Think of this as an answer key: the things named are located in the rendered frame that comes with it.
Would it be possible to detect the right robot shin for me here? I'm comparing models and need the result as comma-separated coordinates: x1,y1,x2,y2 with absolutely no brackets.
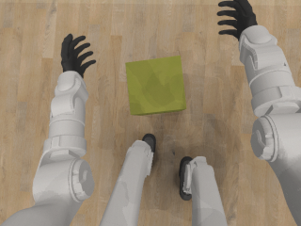
182,156,214,194

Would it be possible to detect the left robot foot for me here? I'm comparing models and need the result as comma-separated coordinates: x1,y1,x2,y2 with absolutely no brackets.
142,134,156,155

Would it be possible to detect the right robot forearm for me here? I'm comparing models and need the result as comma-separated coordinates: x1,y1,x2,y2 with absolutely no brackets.
238,24,301,117

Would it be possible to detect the left robot forearm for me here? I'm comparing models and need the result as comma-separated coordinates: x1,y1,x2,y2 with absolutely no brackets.
32,71,89,200

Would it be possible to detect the right robot hand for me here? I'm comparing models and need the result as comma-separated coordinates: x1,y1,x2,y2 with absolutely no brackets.
216,0,258,41

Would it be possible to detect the right robot upper arm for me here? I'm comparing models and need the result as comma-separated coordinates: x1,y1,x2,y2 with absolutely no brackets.
250,113,301,226

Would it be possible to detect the carton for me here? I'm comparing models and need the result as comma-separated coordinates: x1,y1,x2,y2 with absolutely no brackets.
125,56,187,116

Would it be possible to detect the left robot hand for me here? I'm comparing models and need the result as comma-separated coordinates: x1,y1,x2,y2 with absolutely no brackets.
60,33,96,79

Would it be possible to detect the left robot upper arm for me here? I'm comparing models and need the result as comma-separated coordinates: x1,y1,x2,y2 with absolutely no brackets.
0,157,95,226

